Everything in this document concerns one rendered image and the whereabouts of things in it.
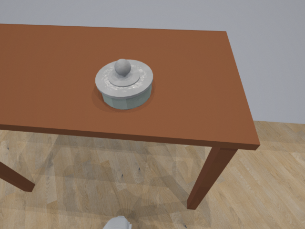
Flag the left robot thigh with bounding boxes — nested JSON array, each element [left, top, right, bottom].
[[103, 217, 132, 229]]

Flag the table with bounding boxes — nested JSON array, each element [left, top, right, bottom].
[[0, 24, 260, 210]]

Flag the knob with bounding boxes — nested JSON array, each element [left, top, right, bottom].
[[114, 59, 131, 75]]

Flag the pot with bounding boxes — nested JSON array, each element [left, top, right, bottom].
[[102, 85, 152, 110]]

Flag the lid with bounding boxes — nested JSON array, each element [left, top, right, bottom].
[[95, 60, 153, 99]]

